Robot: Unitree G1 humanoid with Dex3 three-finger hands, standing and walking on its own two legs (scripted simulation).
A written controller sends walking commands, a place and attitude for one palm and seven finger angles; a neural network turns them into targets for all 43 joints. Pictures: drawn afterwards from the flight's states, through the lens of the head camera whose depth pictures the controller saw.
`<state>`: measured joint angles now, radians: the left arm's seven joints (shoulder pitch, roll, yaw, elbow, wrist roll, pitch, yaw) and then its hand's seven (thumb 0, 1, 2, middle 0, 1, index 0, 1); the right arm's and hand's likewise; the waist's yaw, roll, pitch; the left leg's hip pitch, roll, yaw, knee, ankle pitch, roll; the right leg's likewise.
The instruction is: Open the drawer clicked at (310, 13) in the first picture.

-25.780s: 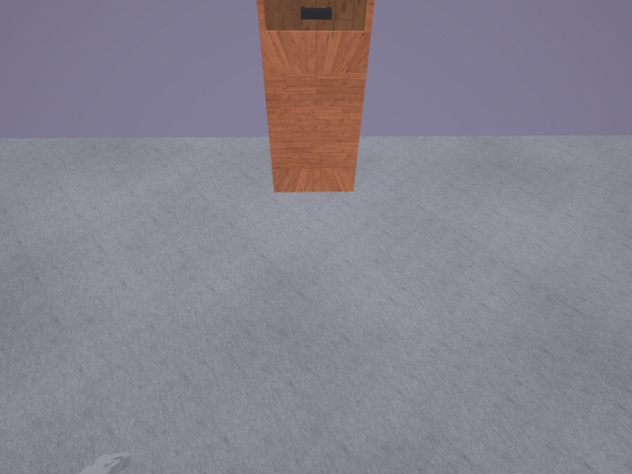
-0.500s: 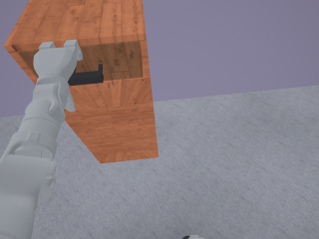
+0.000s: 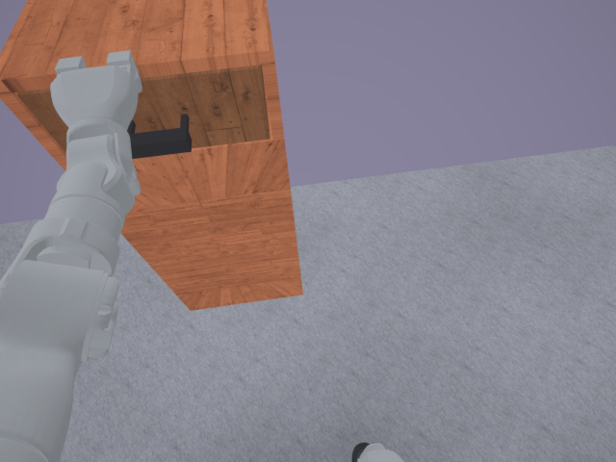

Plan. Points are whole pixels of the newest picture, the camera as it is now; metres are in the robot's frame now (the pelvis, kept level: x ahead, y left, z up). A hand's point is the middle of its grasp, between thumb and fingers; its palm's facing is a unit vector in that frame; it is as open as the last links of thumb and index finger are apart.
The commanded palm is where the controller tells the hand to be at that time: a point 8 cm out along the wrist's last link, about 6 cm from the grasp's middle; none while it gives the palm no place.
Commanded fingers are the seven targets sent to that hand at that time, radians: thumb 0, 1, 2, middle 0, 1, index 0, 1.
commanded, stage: re-aim the fingers above the handle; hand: left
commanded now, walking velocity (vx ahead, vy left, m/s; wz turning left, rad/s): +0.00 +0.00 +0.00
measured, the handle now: (156, 133) +0.59 +0.20 +0.06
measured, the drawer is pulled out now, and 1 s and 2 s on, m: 0.00 0.00 0.00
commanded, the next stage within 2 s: lower the fingers behind the handle in 0.88 s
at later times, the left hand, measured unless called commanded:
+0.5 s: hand (100, 151) +0.50 +0.24 +0.12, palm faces -0.04 +0.08 -1.00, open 13.8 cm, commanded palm +0.48 +0.20 +0.17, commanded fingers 0.00 -0.50 0.30 -0.30 -1.20 -0.30 -1.20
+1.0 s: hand (101, 155) +0.49 +0.24 +0.11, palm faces -0.16 +0.05 -0.99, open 13.8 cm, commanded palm +0.48 +0.20 +0.16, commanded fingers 0.00 -0.50 0.30 -0.30 -1.20 -0.30 -1.20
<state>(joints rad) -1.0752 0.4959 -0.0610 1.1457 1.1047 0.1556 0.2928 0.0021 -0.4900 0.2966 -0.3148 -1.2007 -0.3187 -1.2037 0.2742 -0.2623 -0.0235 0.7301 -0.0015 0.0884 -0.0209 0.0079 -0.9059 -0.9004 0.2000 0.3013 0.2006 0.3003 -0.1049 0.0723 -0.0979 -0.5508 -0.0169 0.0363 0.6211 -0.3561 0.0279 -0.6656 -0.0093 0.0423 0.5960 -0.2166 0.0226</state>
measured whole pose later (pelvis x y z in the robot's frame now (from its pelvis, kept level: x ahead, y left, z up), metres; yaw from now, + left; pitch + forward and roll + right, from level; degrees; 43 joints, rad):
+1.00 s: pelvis +0.01 -0.01 +0.01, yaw +1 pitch +15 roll +0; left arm -1.02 0.52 -0.15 1.11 0.99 0.27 0.05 0.00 -0.49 0.30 -0.31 -1.20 -0.31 -1.20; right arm 0.29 -0.25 -0.02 0.73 0.03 0.14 -0.05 0.01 -0.91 -0.90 0.20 0.30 0.20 0.30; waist -0.08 0.09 -0.09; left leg -0.48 -0.01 0.01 0.56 -0.34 0.02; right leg -0.60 0.00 0.02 0.56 -0.21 0.01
